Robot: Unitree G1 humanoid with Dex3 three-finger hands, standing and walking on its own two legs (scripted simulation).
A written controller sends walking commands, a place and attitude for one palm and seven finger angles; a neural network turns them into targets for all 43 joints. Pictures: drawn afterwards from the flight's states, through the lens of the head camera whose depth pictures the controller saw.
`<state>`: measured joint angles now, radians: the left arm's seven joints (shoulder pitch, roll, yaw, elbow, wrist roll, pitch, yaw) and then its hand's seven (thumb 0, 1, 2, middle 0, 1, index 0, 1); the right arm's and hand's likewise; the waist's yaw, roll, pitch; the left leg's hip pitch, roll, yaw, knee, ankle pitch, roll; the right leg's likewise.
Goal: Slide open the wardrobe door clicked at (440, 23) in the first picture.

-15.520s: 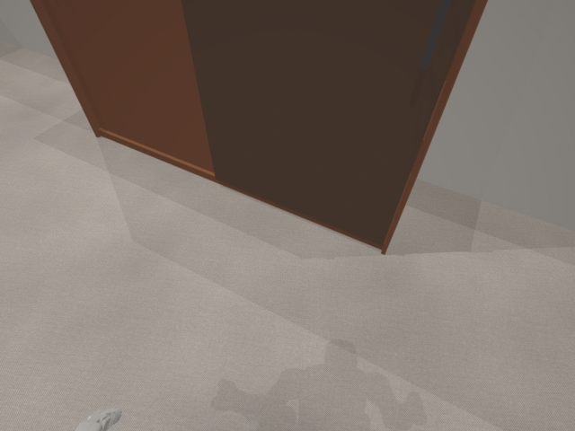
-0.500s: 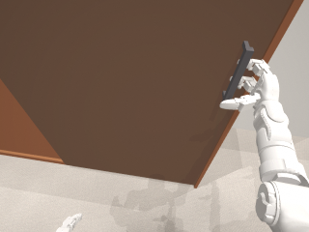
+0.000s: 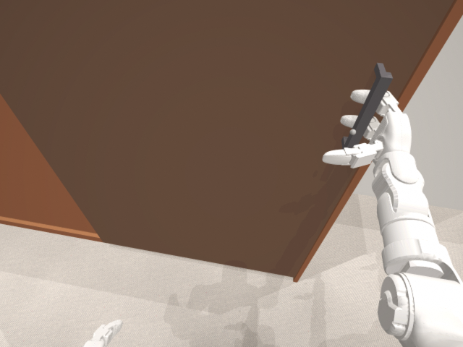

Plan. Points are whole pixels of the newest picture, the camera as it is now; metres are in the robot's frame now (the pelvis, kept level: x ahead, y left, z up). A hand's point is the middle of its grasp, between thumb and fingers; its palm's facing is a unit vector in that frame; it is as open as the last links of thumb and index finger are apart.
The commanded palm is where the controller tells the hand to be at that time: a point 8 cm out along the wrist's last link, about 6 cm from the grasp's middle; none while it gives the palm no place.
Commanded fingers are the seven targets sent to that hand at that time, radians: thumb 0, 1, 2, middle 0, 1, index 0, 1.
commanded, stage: slide the fingers in behind the handle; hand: right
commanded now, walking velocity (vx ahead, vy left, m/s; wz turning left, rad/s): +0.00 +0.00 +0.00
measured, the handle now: (361, 115) +0.50 -0.18 +0.16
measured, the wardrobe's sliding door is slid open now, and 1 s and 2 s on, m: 0.00 0.00 0.00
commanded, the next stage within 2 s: grip the handle and tug to test in 0.46 s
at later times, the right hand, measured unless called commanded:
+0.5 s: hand (356, 131) +0.45 -0.16 +0.16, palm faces +0.07 +1.00 +0.01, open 13.9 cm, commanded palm +0.43 -0.21 +0.16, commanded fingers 0.00 0.50 -0.30 0.30 1.20 0.30 1.20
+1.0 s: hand (358, 130) +0.46 -0.17 +0.16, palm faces +0.08 +1.00 +0.00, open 9.5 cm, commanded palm +0.43 -0.21 +0.16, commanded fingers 0.00 -0.57 -0.76 0.41 1.35 0.41 1.35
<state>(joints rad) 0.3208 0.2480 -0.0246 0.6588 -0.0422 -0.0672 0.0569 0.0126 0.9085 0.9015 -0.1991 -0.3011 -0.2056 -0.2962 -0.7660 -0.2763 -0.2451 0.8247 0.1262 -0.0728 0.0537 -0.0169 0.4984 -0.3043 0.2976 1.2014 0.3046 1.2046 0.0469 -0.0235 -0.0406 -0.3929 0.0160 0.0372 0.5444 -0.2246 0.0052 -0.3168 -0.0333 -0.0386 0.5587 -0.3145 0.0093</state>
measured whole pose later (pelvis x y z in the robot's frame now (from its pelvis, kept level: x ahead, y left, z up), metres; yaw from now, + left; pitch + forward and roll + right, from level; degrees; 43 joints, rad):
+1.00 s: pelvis +0.00 -0.01 +0.00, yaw +0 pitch +6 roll +0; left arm 0.33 0.25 -0.02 0.67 -0.03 -0.08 0.05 0.01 0.91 0.90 -0.20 -0.30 -0.21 -0.30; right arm -0.83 -0.28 -0.24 0.90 0.12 -0.10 0.05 -0.01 -0.13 -0.58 0.39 1.30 0.37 1.30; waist 0.04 -0.02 -0.05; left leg -0.42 0.03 0.04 0.55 -0.23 -0.01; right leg -0.35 -0.02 -0.03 0.58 -0.32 0.00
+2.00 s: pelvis +0.03 +0.00 +0.00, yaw +2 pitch +4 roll +0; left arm 0.31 0.25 0.00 0.63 -0.04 -0.06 0.04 0.01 0.91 0.90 -0.20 -0.30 -0.20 -0.30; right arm -0.55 -0.23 -0.25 0.51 0.15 0.03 0.03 0.02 -0.79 -0.80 0.34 1.40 0.34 1.38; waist 0.03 -0.04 -0.06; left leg -0.33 0.00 0.00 0.50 -0.24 0.00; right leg -0.24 -0.04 -0.07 0.50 -0.33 0.01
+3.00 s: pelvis +0.01 -0.01 +0.00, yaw -3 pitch +4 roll +0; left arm 0.31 0.23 -0.01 0.75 -0.02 -0.15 0.03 0.01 0.91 0.90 -0.20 -0.30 -0.20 -0.30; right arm -0.80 -0.13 -0.03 0.76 0.14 -0.02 -0.15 0.01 -0.81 -0.83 0.31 1.38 0.26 1.40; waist -0.02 -0.03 -0.03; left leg -0.37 0.05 0.08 0.56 -0.26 -0.01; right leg -0.32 0.00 0.02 0.58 -0.33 0.00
